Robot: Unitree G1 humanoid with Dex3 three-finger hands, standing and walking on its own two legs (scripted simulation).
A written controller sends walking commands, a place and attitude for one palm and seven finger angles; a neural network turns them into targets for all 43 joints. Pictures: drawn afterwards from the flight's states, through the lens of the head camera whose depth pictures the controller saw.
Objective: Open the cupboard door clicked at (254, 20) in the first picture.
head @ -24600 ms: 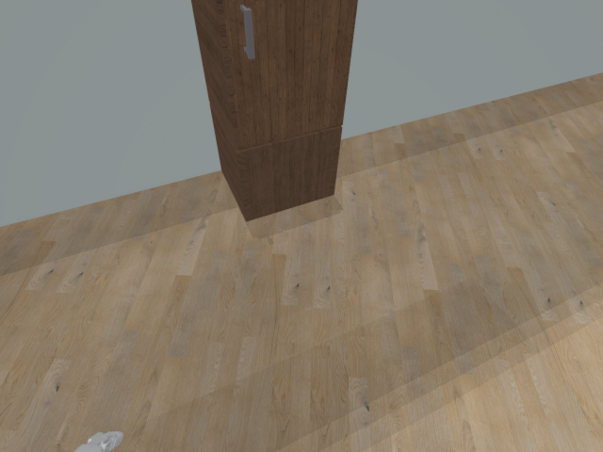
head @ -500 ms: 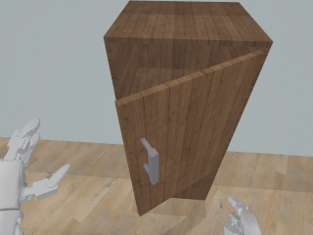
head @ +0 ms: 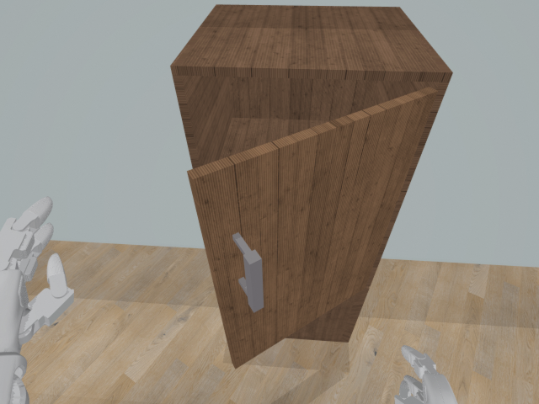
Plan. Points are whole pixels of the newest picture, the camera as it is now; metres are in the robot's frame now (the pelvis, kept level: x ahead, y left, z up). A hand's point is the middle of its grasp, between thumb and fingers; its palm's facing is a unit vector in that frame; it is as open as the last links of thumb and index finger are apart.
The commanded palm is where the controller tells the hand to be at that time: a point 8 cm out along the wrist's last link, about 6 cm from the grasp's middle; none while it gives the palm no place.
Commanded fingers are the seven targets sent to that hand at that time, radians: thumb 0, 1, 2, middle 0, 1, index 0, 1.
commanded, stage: draw the hand back to the body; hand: left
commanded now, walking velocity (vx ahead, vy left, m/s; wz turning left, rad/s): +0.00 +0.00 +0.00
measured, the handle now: (247, 273) +0.29 +0.07 +0.06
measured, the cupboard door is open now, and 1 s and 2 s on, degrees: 36 36 36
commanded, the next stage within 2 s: step back with the hand held close in 0.04 s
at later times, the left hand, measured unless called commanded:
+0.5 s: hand (85, 305) +0.18 +0.24 +0.14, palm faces +0.31 -0.83 -0.46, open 7.4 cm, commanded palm +0.12 +0.29 +0.17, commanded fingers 0.00 0.90 0.90 -0.20 -0.30 -0.20 -0.30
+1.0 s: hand out of the picture +0.10 +0.30 +0.16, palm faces +0.45 -0.77 -0.45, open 7.4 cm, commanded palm +0.04 +0.33 +0.17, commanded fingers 0.00 0.90 0.90 -0.20 -0.30 -0.20 -0.30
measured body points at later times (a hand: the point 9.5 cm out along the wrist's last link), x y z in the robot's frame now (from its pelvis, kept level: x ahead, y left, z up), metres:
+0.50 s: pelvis -0.02 -0.01 +0.00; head -0.01 -0.01 +0.45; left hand +0.16 +0.28 +0.16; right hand +0.15 -0.27 -0.08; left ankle +0.01 +0.08 -0.74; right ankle -0.02 -0.10 -0.74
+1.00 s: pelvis -0.10 +0.03 -0.01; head -0.08 +0.06 +0.43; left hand +0.07 +0.34 +0.18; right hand +0.06 -0.20 -0.09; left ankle +0.00 +0.08 -0.74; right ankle -0.12 -0.11 -0.72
